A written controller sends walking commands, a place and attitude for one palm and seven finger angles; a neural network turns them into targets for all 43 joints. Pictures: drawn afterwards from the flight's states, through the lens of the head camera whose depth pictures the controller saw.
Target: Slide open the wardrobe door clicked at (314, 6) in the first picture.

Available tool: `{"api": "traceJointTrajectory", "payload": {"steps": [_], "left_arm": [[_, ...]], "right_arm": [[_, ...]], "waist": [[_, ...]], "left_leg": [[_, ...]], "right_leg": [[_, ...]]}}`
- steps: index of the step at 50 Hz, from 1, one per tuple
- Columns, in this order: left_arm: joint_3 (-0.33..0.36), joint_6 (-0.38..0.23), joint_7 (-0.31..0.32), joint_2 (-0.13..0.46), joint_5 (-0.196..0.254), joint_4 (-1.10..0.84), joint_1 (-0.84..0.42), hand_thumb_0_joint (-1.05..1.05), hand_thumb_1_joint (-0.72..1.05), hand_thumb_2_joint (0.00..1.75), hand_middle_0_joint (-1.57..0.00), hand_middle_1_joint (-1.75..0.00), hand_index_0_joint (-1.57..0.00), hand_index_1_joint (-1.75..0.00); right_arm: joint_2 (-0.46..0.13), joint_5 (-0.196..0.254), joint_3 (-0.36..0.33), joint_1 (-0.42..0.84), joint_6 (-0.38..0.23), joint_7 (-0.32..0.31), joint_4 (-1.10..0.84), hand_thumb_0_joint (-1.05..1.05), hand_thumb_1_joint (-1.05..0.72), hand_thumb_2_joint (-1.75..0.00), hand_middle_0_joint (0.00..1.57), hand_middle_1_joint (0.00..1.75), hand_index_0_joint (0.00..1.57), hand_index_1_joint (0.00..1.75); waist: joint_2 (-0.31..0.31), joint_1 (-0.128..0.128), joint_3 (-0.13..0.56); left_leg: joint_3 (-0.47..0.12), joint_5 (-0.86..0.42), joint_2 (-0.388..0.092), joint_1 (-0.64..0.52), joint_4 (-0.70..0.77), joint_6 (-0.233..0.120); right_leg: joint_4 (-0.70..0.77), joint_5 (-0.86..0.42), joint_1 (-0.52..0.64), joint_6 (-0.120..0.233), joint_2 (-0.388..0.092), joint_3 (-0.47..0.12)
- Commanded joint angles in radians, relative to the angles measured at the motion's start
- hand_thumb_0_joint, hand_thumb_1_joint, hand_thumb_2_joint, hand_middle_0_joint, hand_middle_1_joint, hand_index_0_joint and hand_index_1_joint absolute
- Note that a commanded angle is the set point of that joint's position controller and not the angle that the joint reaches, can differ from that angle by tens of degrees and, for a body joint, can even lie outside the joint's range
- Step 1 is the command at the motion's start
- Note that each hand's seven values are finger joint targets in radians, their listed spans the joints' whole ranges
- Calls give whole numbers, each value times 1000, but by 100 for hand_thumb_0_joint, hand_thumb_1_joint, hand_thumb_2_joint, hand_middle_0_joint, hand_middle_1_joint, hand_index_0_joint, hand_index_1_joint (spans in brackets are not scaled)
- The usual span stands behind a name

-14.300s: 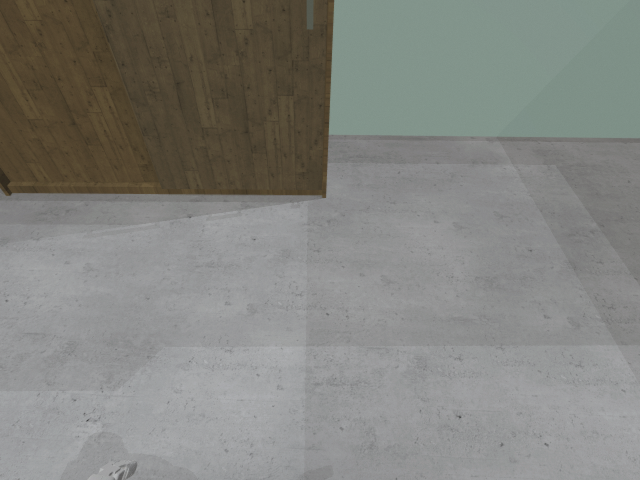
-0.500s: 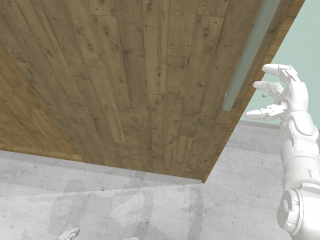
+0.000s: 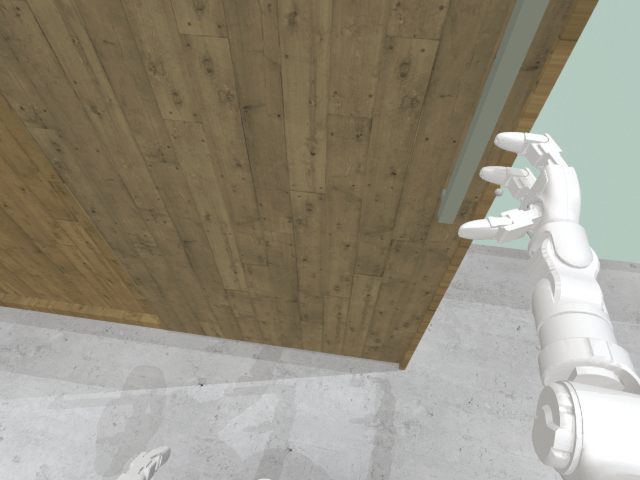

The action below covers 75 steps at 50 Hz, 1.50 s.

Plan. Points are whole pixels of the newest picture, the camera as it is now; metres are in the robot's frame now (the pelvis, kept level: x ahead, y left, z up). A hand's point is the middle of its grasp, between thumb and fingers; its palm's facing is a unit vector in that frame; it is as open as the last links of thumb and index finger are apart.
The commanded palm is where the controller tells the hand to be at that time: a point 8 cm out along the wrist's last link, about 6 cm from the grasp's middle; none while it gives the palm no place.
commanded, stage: feel for the door with the fingertips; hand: right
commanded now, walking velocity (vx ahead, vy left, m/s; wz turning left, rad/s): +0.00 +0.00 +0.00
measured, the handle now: (480, 116) +0.52 -0.13 +0.19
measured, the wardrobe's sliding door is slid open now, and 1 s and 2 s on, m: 0.00 0.00 0.00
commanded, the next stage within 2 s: slide the fingers in behind the handle in 0.28 s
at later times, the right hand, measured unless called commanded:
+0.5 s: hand (492, 182) +0.47 -0.16 +0.13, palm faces +0.04 +1.00 +0.00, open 13.7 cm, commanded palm +0.45 -0.20 +0.13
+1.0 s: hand (473, 183) +0.47 -0.13 +0.13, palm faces +0.02 +1.00 +0.01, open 14.0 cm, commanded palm +0.44 -0.18 +0.13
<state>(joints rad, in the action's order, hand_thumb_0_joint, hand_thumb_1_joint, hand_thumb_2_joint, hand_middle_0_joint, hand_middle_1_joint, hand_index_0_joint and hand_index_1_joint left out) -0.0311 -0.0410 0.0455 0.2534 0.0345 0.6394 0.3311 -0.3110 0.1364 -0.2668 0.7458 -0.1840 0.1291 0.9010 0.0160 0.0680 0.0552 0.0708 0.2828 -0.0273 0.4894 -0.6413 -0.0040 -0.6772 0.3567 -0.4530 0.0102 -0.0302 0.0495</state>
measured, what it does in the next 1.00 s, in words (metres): stands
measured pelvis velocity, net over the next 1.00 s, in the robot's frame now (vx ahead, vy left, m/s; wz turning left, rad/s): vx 0.00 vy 0.01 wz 0.01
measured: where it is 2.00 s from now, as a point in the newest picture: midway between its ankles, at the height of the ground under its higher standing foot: outside the picture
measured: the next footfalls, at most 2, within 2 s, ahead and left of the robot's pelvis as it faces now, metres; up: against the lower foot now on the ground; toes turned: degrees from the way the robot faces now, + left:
none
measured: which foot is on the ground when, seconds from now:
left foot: down 0.00-1.00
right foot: down 0.00-1.00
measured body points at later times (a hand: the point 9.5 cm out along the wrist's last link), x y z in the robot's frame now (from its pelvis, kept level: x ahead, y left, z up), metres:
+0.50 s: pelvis -0.01 +0.01 +0.00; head +0.05 +0.01 +0.44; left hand +0.02 +0.27 -0.12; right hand +0.46 -0.21 +0.13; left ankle +0.02 +0.12 -0.72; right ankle -0.01 -0.11 -0.72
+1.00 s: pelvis +0.00 +0.01 +0.00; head +0.05 +0.01 +0.44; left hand +0.06 +0.27 -0.12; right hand +0.46 -0.19 +0.13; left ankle +0.02 +0.12 -0.72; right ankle -0.01 -0.11 -0.72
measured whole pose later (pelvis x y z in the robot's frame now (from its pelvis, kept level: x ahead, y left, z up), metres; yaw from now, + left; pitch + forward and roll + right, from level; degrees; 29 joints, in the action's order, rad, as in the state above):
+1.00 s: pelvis +0.00 +0.01 +0.00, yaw +0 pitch +9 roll +0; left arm -0.02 -0.04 0.02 0.26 0.02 0.64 0.37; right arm -0.29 0.12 -0.27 0.81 -0.24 0.11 0.99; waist 0.02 0.09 0.07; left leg 0.07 0.29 -0.02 0.54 -0.67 -0.01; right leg -0.70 0.36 -0.50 0.00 -0.04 0.05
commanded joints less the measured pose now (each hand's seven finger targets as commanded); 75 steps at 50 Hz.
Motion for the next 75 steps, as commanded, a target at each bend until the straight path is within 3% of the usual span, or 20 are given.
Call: {"api": "traceJointTrajectory", "payload": {"steps": [1,2,5,9,12,16,18,20,23,28,31,39,42,45,49,53,57,65,69,75], "left_arm": [[55,-39,9,152,4,-82,66,0,90,90,-20,-30,-20,-30],[56,-41,7,149,3,-77,69,0,90,90,-20,-30,-20,-30],[59,-39,4,161,-1,-74,90,0,90,90,-20,-30,-20,-30],[58,-36,-2,157,-3,-76,98,0,90,90,-20,-30,-20,-30],[63,-30,0,163,-4,-72,112,0,90,90,-20,-30,-20,-30],[63,-31,0,158,-3,-62,121,0,90,90,-20,-30,-20,-30],[65,-31,2,165,-5,-53,131,0,90,90,-20,-30,-20,-30],[65,-33,3,164,-6,-49,139,0,90,90,-20,-30,-20,-30],[67,-38,-3,163,-6,-50,138,0,90,90,-20,-30,-20,-30],[65,-38,-3,172,-5,-49,142,0,90,90,-20,-30,-20,-30],[63,-38,-1,169,-4,-56,136,0,90,90,-20,-30,-20,-30],[66,-39,-7,160,-2,-76,118,0,90,90,-20,-30,-20,-30],[68,-39,-11,160,-3,-82,117,0,90,90,-20,-30,-20,-30],[66,-33,-12,157,-3,-85,109,0,90,90,-20,-30,-20,-30],[66,-31,-17,149,-4,-89,98,0,90,90,-20,-30,-20,-30],[69,-29,-16,148,-4,-90,96,0,90,90,-20,-30,-20,-30],[68,-30,-16,142,-4,-83,93,0,90,90,-20,-30,-20,-30],[70,-26,-18,142,-11,-77,96,0,90,90,-20,-30,-20,-30],[70,-28,-21,134,-10,-81,85,0,90,90,-20,-30,-20,-30],[71,-24,-15,140,-10,-79,82,0,90,90,-20,-30,-20,-30]], "right_arm": [[-197,13,-13,526,-89,10,-150,0,50,-30,30,120,30,120],[-174,13,8,564,-91,13,-138,0,50,-30,30,120,30,120],[-227,11,-47,532,-99,16,-76,0,50,-30,30,120,30,120],[-237,1,-46,566,-117,20,-80,0,50,-30,30,120,30,120],[-285,-4,-77,609,-133,14,-66,0,50,-30,30,120,30,120],[-244,-14,-30,675,-145,13,-69,0,50,-30,30,120,30,120],[-283,-14,-63,665,-145,10,-46,0,50,-30,30,120,30,120],[-255,-10,-36,697,-147,12,-44,0,50,-30,30,120,30,120],[-224,-7,-19,668,-153,18,-58,0,50,-30,30,120,30,120],[-265,0,-48,660,-151,22,-14,0,50,-30,30,120,30,120],[-276,-2,-57,640,-153,29,-18,0,50,-30,30,120,30,120],[-206,13,-12,608,-153,29,-98,0,50,-30,30,120,30,120],[-233,18,-53,559,-151,8,-129,0,50,-30,30,120,30,120],[-225,7,-47,539,-137,-15,-123,0,50,-30,30,120,30,120],[-189,-14,-17,543,-127,-39,-155,0,50,-30,30,120,30,120],[-179,-5,-25,524,-122,-47,-158,0,50,-30,30,120,30,120],[-112,-4,34,564,-116,-47,-173,0,50,-30,30,120,30,120],[-123,-10,8,535,-115,-76,-170,0,50,-30,30,120,30,120],[-86,-21,41,548,-119,-83,-202,0,50,-30,30,120,30,120],[-130,-14,2,544,-120,-88,-175,0,50,-30,30,120,30,120]], "waist": [[-7,30,323],[9,40,318],[-34,25,337],[19,24,359],[-35,35,352],[42,59,352],[19,53,357],[5,70,356],[56,57,388],[-29,62,344],[3,54,356],[39,42,378],[11,21,412],[-23,25,358],[22,24,351],[-25,18,372],[3,36,361],[-42,21,381],[3,21,387],[-37,16,370]], "left_leg": [[-33,-271,41,-159,48,-23],[-32,-267,41,-145,47,-21],[-34,-268,42,-164,40,-23],[-39,-287,40,-157,32,-23],[-46,-276,42,-172,34,-16],[-43,-245,44,-115,39,-16],[-45,-237,45,-126,39,-17],[-42,-229,46,-120,44,-16],[-37,-233,48,-103,36,-20],[-46,-193,47,-135,51,-13],[-49,-212,44,-141,45,-15],[-41,-238,47,-135,38,-19],[-38,-281,50,-167,28,-20],[-39,-286,49,-178,34,-17],[-37,-293,47,-160,32,-20],[-38,-323,49,-190,31,-20],[-32,-333,48,-163,31,-19],[-30,-352,47,-197,28,-20],[-34,-355,47,-188,28,-21],[-42,-337,45,-216,39,-19]], "right_leg": [[87,-257,106,12,26,-53],[85,-249,108,10,28,-52],[77,-249,83,13,29,-53],[68,-264,81,11,31,-46],[68,-235,46,18,29,-47],[63,-225,80,15,28,-51],[63,-214,66,15,29,-54],[63,-208,73,19,28,-58],[61,-227,106,11,28,-61],[70,-151,29,21,31,-55],[67,-168,35,22,32,-49],[64,-204,79,15,30,-48],[60,-252,87,14,29,-49],[64,-242,52,19,30,-40],[69,-256,74,14,31,-41],[68,-278,83,15,30,-40],[63,-296,106,13,29,-40],[64,-312,98,15,33,-42],[66,-311,113,13,35,-38],[71,-269,78,18,38,-32]]}}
